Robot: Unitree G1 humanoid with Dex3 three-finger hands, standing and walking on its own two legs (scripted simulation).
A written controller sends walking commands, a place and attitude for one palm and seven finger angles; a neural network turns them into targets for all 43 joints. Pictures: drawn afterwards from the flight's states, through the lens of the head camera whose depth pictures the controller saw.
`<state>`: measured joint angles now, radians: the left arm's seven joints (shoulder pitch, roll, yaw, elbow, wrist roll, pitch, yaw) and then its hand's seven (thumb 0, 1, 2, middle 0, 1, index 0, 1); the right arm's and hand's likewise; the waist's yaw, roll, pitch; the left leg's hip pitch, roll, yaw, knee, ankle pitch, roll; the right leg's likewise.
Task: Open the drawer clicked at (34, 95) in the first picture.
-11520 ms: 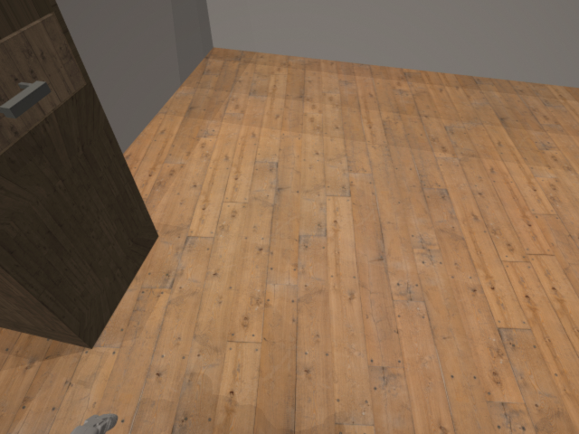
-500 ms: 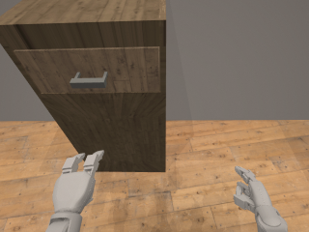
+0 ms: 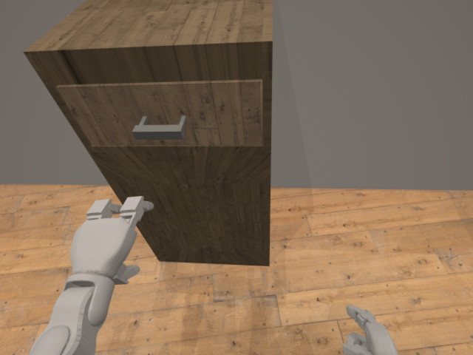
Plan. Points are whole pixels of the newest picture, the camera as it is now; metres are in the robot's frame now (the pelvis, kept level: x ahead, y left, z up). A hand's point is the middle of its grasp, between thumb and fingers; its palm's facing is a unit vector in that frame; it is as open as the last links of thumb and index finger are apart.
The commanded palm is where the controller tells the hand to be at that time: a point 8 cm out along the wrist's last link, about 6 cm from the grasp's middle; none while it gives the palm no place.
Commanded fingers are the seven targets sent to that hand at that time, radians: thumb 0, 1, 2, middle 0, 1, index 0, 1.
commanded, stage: raise the hand with hooked fingers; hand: left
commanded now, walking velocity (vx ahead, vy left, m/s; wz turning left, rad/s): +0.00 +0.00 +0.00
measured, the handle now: (161, 126) +0.56 +0.26 +0.06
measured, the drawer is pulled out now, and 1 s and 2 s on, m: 0.00 0.00 0.00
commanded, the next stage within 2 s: move the hooked fingers above the handle in 1.02 s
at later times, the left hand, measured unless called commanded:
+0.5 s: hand (86, 186) +0.30 +0.27 +0.16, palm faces +0.13 -0.03 -0.99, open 13.7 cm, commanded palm +0.27 +0.27 +0.21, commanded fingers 0.00 -0.50 0.30 -0.30 -1.20 -0.30 -1.20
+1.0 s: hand (88, 176) +0.31 +0.26 +0.17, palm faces +0.12 -0.04 -0.99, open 13.9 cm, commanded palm +0.27 +0.27 +0.23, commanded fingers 0.00 -0.50 0.30 -0.30 -1.20 -0.30 -1.20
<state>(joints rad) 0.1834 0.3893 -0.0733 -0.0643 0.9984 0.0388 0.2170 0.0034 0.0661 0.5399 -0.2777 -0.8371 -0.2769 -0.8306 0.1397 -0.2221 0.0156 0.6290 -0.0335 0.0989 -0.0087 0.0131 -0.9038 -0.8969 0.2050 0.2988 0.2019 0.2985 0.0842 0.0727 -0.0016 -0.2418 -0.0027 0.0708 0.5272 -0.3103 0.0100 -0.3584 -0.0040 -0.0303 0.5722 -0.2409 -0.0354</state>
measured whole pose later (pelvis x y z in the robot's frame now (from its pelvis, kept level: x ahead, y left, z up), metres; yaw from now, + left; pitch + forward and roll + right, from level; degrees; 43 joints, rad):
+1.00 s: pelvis +0.00 +0.02 +0.01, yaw +2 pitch -1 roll +0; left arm -0.19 0.57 -0.01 -0.08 0.84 0.01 -0.09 0.00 -0.49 0.30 -0.32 -1.20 -0.32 -1.20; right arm 0.13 -0.29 0.01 0.65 0.01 0.12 0.02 0.01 -0.91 -0.90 0.20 0.30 0.20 0.30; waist 0.10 0.10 0.03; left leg -0.12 -0.03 0.04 0.36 -0.23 0.03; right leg -0.22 -0.03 -0.06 0.39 -0.16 -0.01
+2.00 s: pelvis +0.02 +0.02 +0.01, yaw +2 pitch +6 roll +0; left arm -0.62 0.55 -0.09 0.52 0.94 -0.03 -0.04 0.00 -0.49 0.30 -0.32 -1.20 -0.32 -1.20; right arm 0.21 -0.28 -0.02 0.66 0.04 0.14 -0.03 0.01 -0.91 -0.90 0.20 0.30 0.20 0.30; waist 0.03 0.08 -0.02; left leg -0.25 -0.02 0.04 0.41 -0.26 0.03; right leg -0.35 -0.02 -0.05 0.44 -0.19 -0.01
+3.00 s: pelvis +0.03 +0.01 +0.00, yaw +0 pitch +13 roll +0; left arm -0.91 0.61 -0.01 0.97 1.04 -0.11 0.06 0.00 -0.49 0.30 -0.32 -1.21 -0.33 -1.21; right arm 0.33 -0.28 -0.04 0.68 0.03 0.15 -0.05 0.01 -0.91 -0.90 0.20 0.30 0.20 0.30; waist -0.07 0.06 -0.07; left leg -0.43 0.00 0.07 0.52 -0.32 0.03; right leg -0.52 0.00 -0.03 0.52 -0.22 -0.02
